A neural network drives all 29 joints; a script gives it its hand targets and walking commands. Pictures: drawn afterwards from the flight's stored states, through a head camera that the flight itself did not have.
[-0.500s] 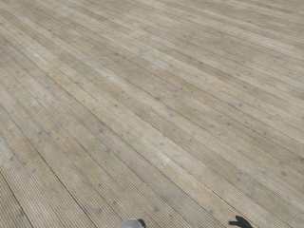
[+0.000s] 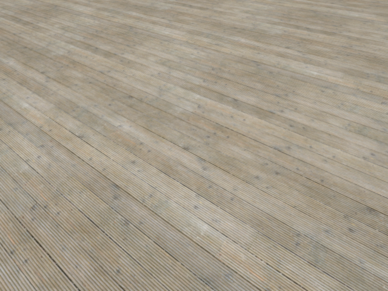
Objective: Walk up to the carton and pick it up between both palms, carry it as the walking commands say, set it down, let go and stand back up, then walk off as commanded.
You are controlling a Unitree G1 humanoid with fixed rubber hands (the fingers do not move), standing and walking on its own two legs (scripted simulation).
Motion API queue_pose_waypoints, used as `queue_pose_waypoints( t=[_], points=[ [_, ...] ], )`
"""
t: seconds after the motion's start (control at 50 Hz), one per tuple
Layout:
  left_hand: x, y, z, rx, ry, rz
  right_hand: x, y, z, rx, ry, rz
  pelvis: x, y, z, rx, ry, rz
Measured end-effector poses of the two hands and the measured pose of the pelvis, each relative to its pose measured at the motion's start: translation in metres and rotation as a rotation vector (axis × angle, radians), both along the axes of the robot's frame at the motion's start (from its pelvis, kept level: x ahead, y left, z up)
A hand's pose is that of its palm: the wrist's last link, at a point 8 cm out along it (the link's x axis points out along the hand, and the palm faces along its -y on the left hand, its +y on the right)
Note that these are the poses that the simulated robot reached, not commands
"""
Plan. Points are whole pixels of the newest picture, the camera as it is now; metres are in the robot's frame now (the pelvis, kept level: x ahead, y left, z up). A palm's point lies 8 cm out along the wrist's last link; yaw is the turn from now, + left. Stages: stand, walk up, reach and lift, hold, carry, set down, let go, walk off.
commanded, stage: stand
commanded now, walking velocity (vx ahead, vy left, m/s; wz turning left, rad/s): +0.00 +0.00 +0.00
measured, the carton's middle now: out of the picture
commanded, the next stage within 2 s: walk off in 1.18 s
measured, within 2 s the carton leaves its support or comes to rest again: neither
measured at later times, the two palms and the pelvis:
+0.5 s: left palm out of the picture -0.02 +0.19 -0.15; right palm out of the picture -0.01 -0.22 -0.15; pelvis +0.02 -0.01 +0.00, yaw +0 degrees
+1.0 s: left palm out of the picture -0.01 +0.18 -0.15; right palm out of the picture +0.00 -0.23 -0.15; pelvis +0.04 -0.02 +0.00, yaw +0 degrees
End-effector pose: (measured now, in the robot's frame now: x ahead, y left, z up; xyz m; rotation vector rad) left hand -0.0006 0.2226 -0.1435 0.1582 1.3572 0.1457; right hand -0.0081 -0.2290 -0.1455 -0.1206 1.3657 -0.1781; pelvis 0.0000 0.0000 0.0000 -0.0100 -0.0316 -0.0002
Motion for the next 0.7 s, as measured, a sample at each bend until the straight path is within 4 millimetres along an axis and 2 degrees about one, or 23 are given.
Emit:
queue_pose_waypoints(
  t=[0.12, 0.3, 0.7],
  points=[
    [-0.009, -0.009, -0.002, -0.012, 0.032, 0.013, -0.009, 0.0, 0.0, 0.001, 0.045, -0.008, 0.004, -0.005, 0.0, 0.001, 0.001, 0.001],
    [-0.016, -0.02, -0.003, -0.024, 0.07, 0.025, -0.008, 0.004, -0.002, 0.017, 0.069, -0.014, 0.012, -0.009, 0.0, 0.003, 0.005, 0.002],
    [-0.011, -0.037, -0.004, -0.039, 0.098, 0.034, 0.001, 0.007, -0.005, 0.038, 0.102, -0.019, 0.029, -0.017, 0.0, 0.009, 0.011, 0.0]
  ],
)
